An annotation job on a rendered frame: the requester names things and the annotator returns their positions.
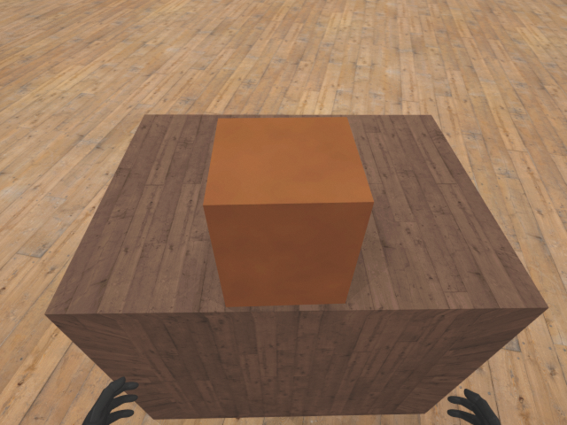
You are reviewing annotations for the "robot right hand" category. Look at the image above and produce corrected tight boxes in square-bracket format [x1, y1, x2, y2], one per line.
[447, 389, 501, 425]

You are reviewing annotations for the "carton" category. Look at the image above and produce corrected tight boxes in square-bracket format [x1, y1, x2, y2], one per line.
[203, 117, 374, 307]

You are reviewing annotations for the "pedestal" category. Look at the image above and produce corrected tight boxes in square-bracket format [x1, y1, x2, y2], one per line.
[44, 114, 549, 420]

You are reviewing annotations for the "robot left hand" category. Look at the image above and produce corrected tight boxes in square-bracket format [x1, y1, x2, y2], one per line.
[82, 376, 139, 425]

